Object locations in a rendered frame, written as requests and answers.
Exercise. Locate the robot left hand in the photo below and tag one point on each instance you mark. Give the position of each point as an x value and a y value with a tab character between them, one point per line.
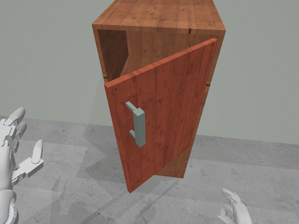
10	133

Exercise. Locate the robot right hand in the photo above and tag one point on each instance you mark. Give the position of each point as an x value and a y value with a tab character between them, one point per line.
239	214

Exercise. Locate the handle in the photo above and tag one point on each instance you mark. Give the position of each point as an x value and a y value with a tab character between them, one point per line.
139	125

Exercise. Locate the robot left forearm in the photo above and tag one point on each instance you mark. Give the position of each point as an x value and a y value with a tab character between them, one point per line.
8	211

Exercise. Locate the cupboard door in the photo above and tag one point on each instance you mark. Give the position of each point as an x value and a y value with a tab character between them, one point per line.
170	92

